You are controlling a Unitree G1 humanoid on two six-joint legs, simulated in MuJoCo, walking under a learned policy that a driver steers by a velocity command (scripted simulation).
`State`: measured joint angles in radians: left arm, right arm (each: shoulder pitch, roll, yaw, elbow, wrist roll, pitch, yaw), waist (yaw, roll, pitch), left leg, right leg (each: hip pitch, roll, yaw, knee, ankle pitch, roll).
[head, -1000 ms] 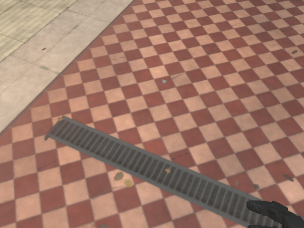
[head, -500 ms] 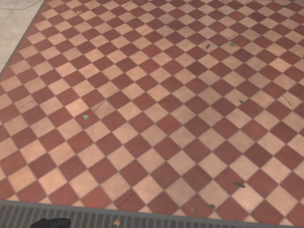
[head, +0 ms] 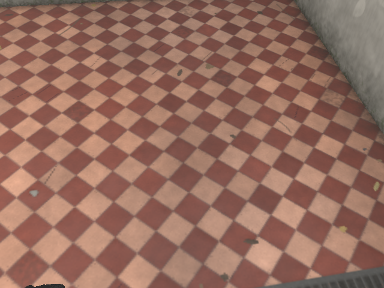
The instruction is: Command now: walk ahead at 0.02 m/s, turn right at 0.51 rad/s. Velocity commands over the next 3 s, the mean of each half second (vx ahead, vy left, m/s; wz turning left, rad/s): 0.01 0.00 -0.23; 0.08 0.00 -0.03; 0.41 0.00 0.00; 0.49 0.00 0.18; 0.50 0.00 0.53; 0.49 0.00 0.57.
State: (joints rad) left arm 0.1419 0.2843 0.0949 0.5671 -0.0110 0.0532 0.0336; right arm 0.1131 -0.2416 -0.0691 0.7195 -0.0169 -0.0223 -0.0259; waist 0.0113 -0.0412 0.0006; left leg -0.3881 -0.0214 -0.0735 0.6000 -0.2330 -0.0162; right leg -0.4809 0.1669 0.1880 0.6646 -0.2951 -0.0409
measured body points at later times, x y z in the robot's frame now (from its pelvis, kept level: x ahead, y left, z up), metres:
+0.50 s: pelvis -0.01 -0.02 +0.01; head -0.01 -0.03 +0.46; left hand +0.18 +0.18 -0.08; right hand +0.08 -0.29 -0.11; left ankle +0.03 +0.13 -0.72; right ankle -0.03 -0.13 -0.72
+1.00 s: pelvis +0.03 +0.00 +0.00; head +0.03 +0.02 +0.45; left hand +0.15 +0.24 -0.13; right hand +0.09 -0.27 -0.11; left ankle +0.03 +0.10 -0.73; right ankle -0.03 -0.13 -0.72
